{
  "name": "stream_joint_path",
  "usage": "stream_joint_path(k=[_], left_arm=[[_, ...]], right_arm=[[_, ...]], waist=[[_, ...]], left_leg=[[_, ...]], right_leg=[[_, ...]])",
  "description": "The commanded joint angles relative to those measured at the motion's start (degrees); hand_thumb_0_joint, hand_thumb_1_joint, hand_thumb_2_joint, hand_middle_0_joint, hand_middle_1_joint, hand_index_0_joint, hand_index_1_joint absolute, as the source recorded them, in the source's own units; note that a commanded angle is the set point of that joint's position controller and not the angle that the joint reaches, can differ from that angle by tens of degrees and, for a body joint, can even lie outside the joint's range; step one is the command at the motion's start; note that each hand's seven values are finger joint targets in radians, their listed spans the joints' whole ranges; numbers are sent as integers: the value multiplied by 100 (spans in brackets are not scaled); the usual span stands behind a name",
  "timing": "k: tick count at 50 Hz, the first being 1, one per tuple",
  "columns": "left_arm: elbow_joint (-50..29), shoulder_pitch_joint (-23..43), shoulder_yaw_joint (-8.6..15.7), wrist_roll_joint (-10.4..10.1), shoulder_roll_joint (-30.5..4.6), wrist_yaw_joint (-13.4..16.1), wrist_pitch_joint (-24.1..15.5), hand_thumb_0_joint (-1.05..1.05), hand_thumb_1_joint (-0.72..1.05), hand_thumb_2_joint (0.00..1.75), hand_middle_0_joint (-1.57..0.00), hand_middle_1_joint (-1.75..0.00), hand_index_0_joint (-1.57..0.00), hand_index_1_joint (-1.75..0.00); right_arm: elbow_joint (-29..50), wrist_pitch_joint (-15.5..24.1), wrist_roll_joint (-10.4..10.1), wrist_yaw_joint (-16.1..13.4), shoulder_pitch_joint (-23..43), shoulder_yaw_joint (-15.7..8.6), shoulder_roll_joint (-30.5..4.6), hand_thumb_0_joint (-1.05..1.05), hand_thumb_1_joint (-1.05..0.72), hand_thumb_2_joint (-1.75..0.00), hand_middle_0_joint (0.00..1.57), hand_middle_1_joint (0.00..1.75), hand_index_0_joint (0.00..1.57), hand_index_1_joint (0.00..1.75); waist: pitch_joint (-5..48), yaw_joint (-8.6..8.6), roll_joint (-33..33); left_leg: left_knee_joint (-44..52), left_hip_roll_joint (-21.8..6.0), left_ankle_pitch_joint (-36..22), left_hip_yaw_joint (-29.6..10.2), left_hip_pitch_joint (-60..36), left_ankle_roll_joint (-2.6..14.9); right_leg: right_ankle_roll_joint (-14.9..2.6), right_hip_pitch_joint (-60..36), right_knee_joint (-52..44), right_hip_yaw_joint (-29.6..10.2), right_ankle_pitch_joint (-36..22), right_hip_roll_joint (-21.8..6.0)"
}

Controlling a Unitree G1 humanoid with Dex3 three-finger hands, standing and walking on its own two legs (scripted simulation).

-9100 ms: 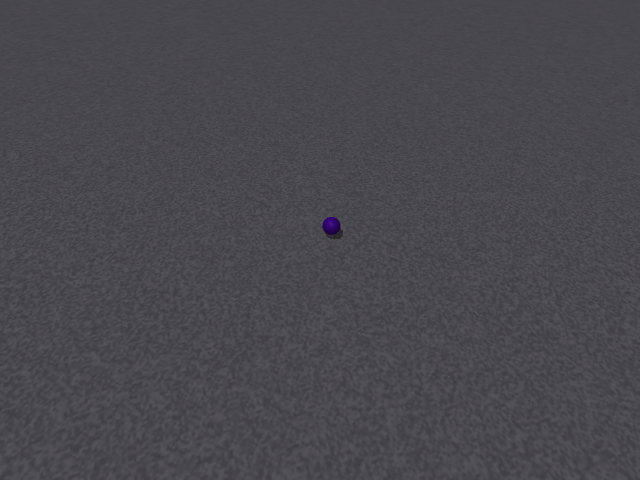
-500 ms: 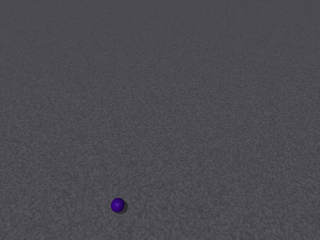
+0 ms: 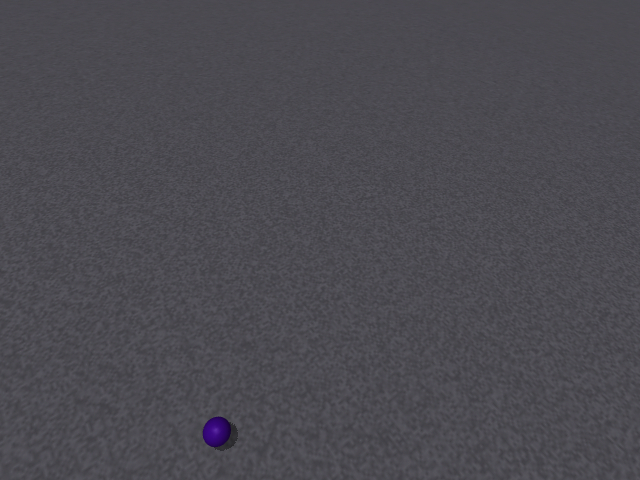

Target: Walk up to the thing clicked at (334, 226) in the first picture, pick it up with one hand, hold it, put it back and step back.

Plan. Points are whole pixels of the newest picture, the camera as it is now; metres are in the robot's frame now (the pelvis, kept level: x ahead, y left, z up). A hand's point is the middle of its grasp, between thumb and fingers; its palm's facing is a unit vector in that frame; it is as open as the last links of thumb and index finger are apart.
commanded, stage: walk up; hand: left
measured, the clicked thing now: (216, 431) +0.41 +0.27 -0.74
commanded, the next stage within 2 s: none
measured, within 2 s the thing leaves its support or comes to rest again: neither
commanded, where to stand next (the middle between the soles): +0.03 +0.01 m, yaw +2 degrees
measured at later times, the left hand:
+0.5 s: hand out of the picture +0.06 +0.26 -0.16, palm faces +0.01 -0.94 -0.34, open 7.3 cm
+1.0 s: hand out of the picture -0.04 +0.24 -0.14, palm faces +0.11 -0.89 -0.43, open 7.3 cm
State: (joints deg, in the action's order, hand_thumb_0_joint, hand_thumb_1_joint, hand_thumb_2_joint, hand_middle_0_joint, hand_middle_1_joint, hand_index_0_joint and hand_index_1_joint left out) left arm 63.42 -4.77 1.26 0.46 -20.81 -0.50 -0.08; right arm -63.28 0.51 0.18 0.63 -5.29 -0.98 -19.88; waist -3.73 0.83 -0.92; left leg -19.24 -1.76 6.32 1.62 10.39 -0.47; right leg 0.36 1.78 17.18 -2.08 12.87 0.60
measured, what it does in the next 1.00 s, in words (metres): lifts its left foot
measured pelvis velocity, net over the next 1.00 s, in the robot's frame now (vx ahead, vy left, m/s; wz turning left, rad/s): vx -0.07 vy -0.04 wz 0.11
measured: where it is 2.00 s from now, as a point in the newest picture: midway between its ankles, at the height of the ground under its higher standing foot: outside the picture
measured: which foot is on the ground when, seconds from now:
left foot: down 0.00-0.74, up 0.76-1.00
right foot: down 0.00-1.00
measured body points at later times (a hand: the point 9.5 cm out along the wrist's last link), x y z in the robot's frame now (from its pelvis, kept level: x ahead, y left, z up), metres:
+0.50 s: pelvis +0.00 +0.00 +0.00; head +0.02 +0.01 +0.45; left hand +0.06 +0.31 -0.14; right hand +0.09 -0.29 -0.13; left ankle +0.05 +0.12 -0.75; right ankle -0.04 -0.13 -0.75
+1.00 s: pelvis -0.07 -0.04 -0.01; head -0.03 -0.06 +0.43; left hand -0.05 +0.28 -0.11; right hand +0.03 -0.34 -0.16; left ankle -0.11 +0.12 -0.70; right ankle -0.07 -0.13 -0.75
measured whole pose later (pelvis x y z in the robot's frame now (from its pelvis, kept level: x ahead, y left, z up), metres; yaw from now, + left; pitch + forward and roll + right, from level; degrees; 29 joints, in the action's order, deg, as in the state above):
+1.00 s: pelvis -0.07 -0.04 -0.01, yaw +6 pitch -2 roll +1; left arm 51.2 -13.8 4.2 2.7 -19.3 -0.1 -1.6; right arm -54.8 -3.9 1.6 2.0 -12.0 -3.9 -23.4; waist -6.2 -1.9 3.8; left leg -51.5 1.6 25.7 -7.9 19.8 -1.5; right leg -2.4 11.9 30.5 5.5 17.4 -1.2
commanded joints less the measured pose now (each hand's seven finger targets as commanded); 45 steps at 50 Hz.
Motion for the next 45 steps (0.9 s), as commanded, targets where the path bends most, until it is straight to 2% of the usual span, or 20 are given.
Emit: stream_joint_path(k=[1, 15, 22, 23, 25, 28, 30, 31, 32, 33, 34, 35, 36, 37, 38, 39, 41, 42, 43, 45], left_arm=[[-266, 128, 195, -10, -1168, 69, -121, 0, 90, 90, -20, -30, -20, -30], [-153, 39, 170, -6, -1159, 64, -111, 0, 90, 90, -20, -30, -20, -30], [-144, 37, 175, -9, -1130, 77, -122, 0, 90, 90, -20, -30, -20, -30], [-265, 74, 330, -48, -1458, 115, -19, 0, 90, 90, -20, -30, -20, -30], [-452, -179, 327, -77, -1340, 148, 35, 0, 90, 90, -20, -30, -20, -30], [-710, -344, 337, -66, -1132, 149, 153, 0, 90, 90, -20, -30, -20, -30], [-783, -610, 396, -39, -1065, 131, 269, 0, 90, 90, -20, -30, -20, -30], [-806, -803, 426, -36, -1056, 114, 318, 0, 90, 90, -20, -30, -20, -30], [-843, -920, 455, -44, -1028, 104, 345, 0, 90, 90, -20, -30, -20, -30], [-845, -1130, 479, -64, -1007, 105, 345, 0, 90, 90, -20, -30, -20, -30], [-834, -1284, 495, -41, -976, 98, 324, 0, 90, 90, -20, -30, -20, -30], [-842, -1417, 514, 15, -1035, 99, 272, 0, 90, 90, -20, -30, -20, -30], [-971, -1205, 601, 114, -1372, 110, 199, 0, 90, 90, -20, -30, -20, -30], [-1217, -741, 756, 217, -1902, 135, 127, 0, 90, 90, -20, -30, -20, -30], [-1491, -471, 769, 250, -2154, 161, 84, 0, 90, 90, -20, -30, -20, -30], [-1585, -280, 786, 248, -2179, 204, 25, 0, 90, 90, -20, -30, -20, -30], [-1659, 248, 735, 214, -1701, 255, -49, 0, 90, 90, -20, -30, -20, -30], [-1682, 199, 693, 212, -1565, 268, -104, 0, 90, 90, -20, -30, -20, -30], [-1678, -84, 682, 220, -1457, 263, -171, 0, 90, 90, -20, -30, -20, -30], [-1625, -675, 648, 232, -1302, 221, -268, 0, 90, 90, -20, -30, -20, -30]], right_arm=[[363, 133, 26, -63, 363, -208, -1218, 0, -90, -90, 20, 30, 20, 30], [250, 121, 15, -67, 310, -207, -1218, 0, -90, -90, 20, 30, 20, 30], [221, 107, 4, -72, 319, -207, -1185, 0, -90, -90, 20, 30, 20, 30], [266, 4, -3, -78, 282, -368, -1581, 0, -90, -90, 20, 30, 20, 30], [398, -54, -91, -89, 108, -397, -1508, 0, -90, -90, 20, 30, 20, 30], [710, -156, -68, -97, 145, -532, -1637, 0, -90, -90, 20, 30, 20, 30], [994, -217, 6, -121, 413, -586, -1696, 0, -90, -90, 20, 30, 20, 30], [1154, -248, 61, -118, 527, -617, -1703, 0, -90, -90, 20, 30, 20, 30], [1269, -282, 121, -133, 638, -639, -1699, 0, -90, -90, 20, 30, 20, 30], [1393, -324, 143, -146, 803, -639, -1660, 0, -90, -90, 20, 30, 20, 30], [1475, -348, 157, -144, 876, -635, -1602, 0, -90, -90, 20, 30, 20, 30], [1542, -381, 123, -126, 1001, -597, -1490, 0, -90, -90, 20, 30, 20, 30], [1600, -417, 61, -97, 789, -539, -1227, 0, -90, -90, 20, 30, 20, 30], [1610, -449, 43, -103, 459, -472, -935, 0, -90, -90, 20, 30, 20, 30], [1626, -506, 94, -142, 297, -548, -1136, 0, -90, -90, 20, 30, 20, 30], [1647, -535, 95, -135, 237, -624, -1326, 0, -90, -90, 20, 30, 20, 30], [1477, -482, 65, -73, -325, -694, -1422, 0, -90, -90, 20, 30, 20, 30], [1394, -420, 26, -47, -549, -674, -1476, 0, -90, -90, 20, 30, 20, 30], [1372, -374, 71, -26, -520, -647, -1518, 0, -90, -90, 20, 30, 20, 30], [1439, -304, 156, 10, -229, -564, -1423, 0, -90, -90, 20, 30, 20, 30]], waist=[[637, -56, 278], [553, -21, 185], [517, -3, 146], [-81, 37, 198], [553, 23, 252], [1189, -19, 748], [1130, -120, 1258], [1051, -180, 1420], [946, -242, 1382], [846, -387, 1271], [787, -465, 1132], [636, -592, 869], [368, -467, -317], [82, -253, -1346], [193, -260, -953], [238, -186, -857], [266, 157, -295], [532, 180, -360], [725, -8, -367], [675, -397, -423]], left_leg=[[272, -662, -439, -668, -641, 213], [415, -626, -34, -781, -552, 206], [270, -575, -348, -713, -633, 186], [-188, -578, -1722, -750, -242, 220], [-437, -723, -2497, -722, -529, 421], [-282, -1167, -2267, -1146, -463, 841], [-25, -1586, -1669, -1517, 172, 1289], [50, -1729, -1320, -1645, 533, 1431], [-76, -1723, -1184, -1609, 754, 1441], [-391, -1628, -1428, -1442, 869, 1360], [-729, -1415, -1216, -1280, 1012, 1154], [-1192, -1019, -591, -1103, 1023, 822], [-2036, -128, 457, -803, 1320, 431], [-3256, 790, 2541, -704, 2062, 37], [-4279, 752, 3058, -1307, 1770, 37], [-5011, 690, 2822, -1593, 1582, 58], [-5394, 690, 1894, -1599, 1835, -30], [-5118, 565, 1627, -1451, 1921, -77], [-4870, 480, 1607, -1344, 2035, -107], [-3880, 280, 1716, -1258, 2159, -126]], right_leg=[[-157, 413, -309, -367, -708, -667], [-162, 484, -329, -351, -470, -657], [-138, 582, -408, -330, -566, -681], [-170, 979, 239, -272, -1547, -650], [-196, 796, 743, -88, -1753, -537], [-249, 770, 1855, 200, -735, -187], [-277, 830, 2967, 256, 1283, 37], [-328, 828, 3404, 147, 1938, -2], [-365, 887, 3406, 58, 2023, -66], [-374, 897, 3181, 33, 1754, -144], [-378, 785, 2522, 94, 1353, -192], [-355, 881, 1419, -31, 768, -349], [-431, 1131, 247, -1062, 223, -948], [-771, 1277, -218, -2399, -370, -1968], [-1536, 2014, -208, -2689, -488, -2552], [-1753, 2322, -156, -2726, -613, -2532], [-1183, 1618, 212, -1425, -557, -1699], [-1009, 980, 316, -1136, -395, -1476], [-1020, 398, 400, -1068, -221, -1475], [-1034, -224, 128, -1170, 941, -1510]])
